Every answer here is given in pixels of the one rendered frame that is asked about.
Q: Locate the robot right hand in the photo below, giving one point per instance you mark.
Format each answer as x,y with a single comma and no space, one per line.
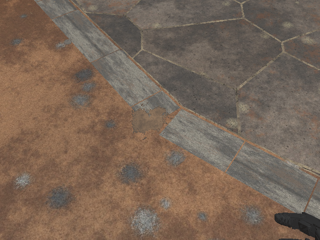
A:
304,222

